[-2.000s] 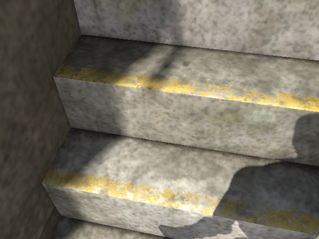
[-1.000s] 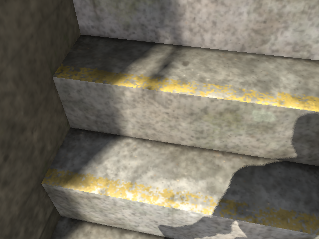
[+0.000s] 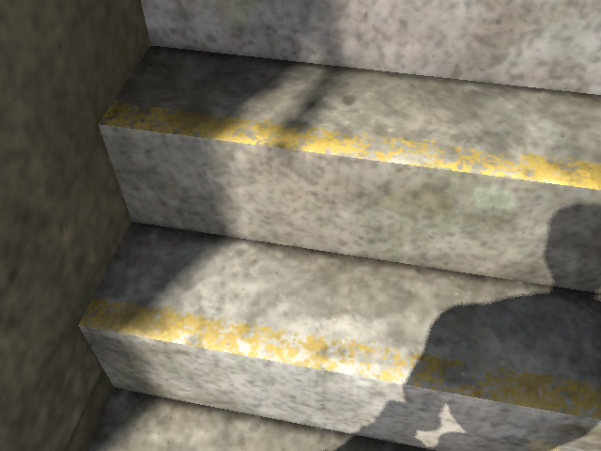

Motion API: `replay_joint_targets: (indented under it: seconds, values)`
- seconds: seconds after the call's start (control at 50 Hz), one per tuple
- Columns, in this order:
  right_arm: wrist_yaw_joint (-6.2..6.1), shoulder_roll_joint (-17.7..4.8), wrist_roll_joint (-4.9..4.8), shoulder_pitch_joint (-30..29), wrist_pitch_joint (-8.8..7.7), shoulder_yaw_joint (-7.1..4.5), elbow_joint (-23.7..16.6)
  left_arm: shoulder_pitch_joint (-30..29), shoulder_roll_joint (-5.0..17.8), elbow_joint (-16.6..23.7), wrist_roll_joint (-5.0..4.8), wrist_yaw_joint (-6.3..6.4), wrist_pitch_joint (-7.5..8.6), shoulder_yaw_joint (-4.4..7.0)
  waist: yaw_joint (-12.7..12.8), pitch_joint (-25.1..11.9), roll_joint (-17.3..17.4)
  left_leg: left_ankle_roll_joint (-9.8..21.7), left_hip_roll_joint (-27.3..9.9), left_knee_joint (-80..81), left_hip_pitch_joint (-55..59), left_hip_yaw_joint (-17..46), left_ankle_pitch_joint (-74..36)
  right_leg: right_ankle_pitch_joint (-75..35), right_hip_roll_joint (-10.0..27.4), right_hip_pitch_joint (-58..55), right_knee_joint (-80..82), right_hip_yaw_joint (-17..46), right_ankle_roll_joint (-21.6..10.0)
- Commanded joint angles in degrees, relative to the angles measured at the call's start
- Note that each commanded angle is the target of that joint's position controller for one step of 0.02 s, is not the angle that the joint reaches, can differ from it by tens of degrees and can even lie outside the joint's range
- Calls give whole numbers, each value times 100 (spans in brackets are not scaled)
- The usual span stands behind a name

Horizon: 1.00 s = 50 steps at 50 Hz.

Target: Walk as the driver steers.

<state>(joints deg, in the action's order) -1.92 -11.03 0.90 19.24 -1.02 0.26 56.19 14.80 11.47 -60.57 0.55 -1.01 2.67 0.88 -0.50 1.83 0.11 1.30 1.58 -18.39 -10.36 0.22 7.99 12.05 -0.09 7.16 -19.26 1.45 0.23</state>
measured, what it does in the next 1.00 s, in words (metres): stands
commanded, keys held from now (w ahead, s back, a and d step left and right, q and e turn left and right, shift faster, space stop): no key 1.00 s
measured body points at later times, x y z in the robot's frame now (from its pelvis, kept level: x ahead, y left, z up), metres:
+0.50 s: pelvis +0.00 +0.01 +0.00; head +0.01 +0.01 +0.45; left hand +0.00 +0.26 -0.15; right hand -0.01 -0.23 -0.15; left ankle +0.02 +0.11 -0.75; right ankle -0.02 -0.12 -0.75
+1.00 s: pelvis +0.00 +0.02 +0.00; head +0.02 +0.02 +0.45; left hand -0.01 +0.27 -0.15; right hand +0.02 -0.22 -0.15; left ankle +0.02 +0.11 -0.75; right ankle -0.02 -0.12 -0.75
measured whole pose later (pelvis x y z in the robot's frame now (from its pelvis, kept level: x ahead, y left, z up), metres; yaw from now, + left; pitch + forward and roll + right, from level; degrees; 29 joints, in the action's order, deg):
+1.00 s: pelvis +0.00 +0.02 +0.00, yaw +0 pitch +1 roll +0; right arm -1.8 -10.3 1.4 18.9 -0.9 0.2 54.6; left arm 19.3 12.5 -59.1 0.7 0.4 0.4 0.5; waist 0.0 0.8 -0.1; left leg 2.8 3.5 -20.3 -12.3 0.6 8.8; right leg 13.3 1.6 9.2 -21.7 2.2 1.9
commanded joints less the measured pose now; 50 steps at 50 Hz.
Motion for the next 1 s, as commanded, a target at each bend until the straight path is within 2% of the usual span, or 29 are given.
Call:
replay_joint_targets:
  seconds: [0.02,0.26,0.52,0.54,0.72,0.74,0.76,0.82,1.0]
  values:
    - [-50,-451,8,438,43,-102,-146,288,551,94,11,-30,40,119,-7,44,-20,182,-475,211,93,595,19,-357,383,544,276,386,-34]
    - [-85,-551,7,676,55,-91,-132,571,677,46,2,36,-14,115,24,117,49,198,-460,164,-70,673,183,-84,344,684,206,382,-6]
    - [-82,-477,-3,722,59,-83,-148,744,650,6,-20,93,-41,105,21,121,16,212,-422,137,21,698,-69,-120,348,731,170,373,40]
    - [-69,-522,41,640,61,-101,-208,777,640,24,-59,95,-36,100,28,160,-40,243,-462,117,18,722,-114,-141,349,770,160,343,-17]
    - [-56,-481,23,623,72,-110,-259,872,650,73,-46,117,-37,99,22,101,47,256,-451,118,108,734,-226,-174,374,739,140,351,3]
    - [-21,-473,42,517,57,-105,-336,856,598,86,0,119,-78,58,8,93,68,234,-483,171,71,822,-84,-283,375,719,116,355,-14]
    - [-32,-417,65,497,40,-90,-320,826,664,119,32,117,-145,73,20,71,108,256,-460,227,7,820,-51,-337,387,617,82,370,16]
    - [-15,-459,40,476,-11,-99,-294,893,678,172,27,139,-216,65,60,78,83,254,-450,237,-11,821,-58,-367,394,578,78,379,20]
    - [0,-447,46,384,-16,-107,-285,949,691,232,9,152,-206,58,45,88,4,250,-429,235,66,818,-93,-381,411,620,96,377,30]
